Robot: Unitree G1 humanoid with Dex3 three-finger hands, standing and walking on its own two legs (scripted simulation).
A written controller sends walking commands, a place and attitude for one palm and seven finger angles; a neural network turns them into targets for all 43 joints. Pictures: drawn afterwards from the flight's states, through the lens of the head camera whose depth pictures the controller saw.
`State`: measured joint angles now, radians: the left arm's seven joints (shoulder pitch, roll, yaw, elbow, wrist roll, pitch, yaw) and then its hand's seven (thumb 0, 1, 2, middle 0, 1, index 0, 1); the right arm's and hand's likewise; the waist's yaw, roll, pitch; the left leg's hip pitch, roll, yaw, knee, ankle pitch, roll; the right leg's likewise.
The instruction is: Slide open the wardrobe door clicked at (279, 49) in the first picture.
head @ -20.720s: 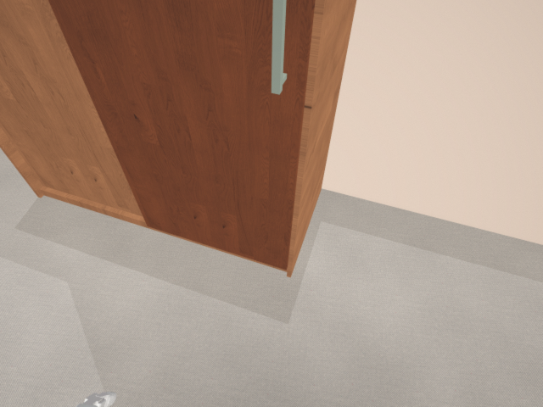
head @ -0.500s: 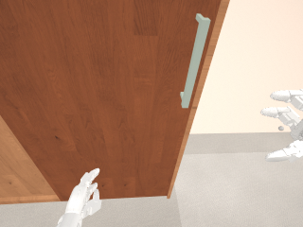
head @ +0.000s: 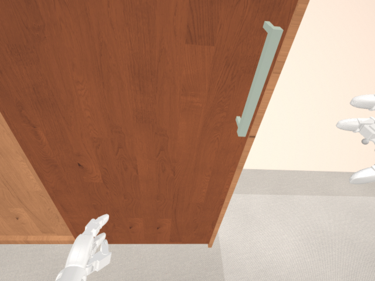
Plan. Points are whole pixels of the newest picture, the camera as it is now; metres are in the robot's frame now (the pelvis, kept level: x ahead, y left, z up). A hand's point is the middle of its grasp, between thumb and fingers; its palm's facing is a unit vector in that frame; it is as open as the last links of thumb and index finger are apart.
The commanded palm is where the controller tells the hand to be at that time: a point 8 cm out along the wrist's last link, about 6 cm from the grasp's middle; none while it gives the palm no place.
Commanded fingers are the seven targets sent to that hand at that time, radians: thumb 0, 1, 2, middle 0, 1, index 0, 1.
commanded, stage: raise the hand with hooked fingers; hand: right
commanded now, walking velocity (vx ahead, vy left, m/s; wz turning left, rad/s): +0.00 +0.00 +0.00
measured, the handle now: (253, 85) +0.47 -0.13 +0.23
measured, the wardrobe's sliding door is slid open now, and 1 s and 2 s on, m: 0.00 0.00 0.00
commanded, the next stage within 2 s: move the hooked fingers beside the handle in 0.22 s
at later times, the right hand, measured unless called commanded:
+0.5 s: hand (359, 136) +0.29 -0.27 +0.24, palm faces +0.09 +0.99 -0.12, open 14.0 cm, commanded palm +0.26 -0.31 +0.26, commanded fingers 0.00 0.50 -0.30 0.30 1.20 0.30 1.20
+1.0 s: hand (330, 121) +0.33 -0.24 +0.24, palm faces +0.05 +0.99 -0.09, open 14.0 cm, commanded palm +0.30 -0.29 +0.25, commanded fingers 0.00 0.50 -0.30 0.30 1.20 0.30 1.20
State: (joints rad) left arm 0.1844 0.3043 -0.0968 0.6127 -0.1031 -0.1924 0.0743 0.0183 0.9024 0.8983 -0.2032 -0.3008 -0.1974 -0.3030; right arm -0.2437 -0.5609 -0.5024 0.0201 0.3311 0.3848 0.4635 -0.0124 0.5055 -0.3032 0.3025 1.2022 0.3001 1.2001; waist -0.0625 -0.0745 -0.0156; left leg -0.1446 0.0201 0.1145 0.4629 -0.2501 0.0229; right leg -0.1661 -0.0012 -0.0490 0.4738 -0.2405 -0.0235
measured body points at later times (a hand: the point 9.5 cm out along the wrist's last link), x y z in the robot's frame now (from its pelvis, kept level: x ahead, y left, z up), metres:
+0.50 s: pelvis +0.01 +0.01 +0.00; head -0.02 +0.04 +0.45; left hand +0.22 +0.23 -0.06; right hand +0.28 -0.33 +0.25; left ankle +0.01 +0.10 -0.74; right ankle +0.01 -0.10 -0.74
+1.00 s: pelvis +0.01 +0.00 +0.00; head -0.02 +0.03 +0.45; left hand +0.22 +0.21 -0.07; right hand +0.32 -0.30 +0.25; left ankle +0.01 +0.10 -0.74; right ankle +0.01 -0.10 -0.74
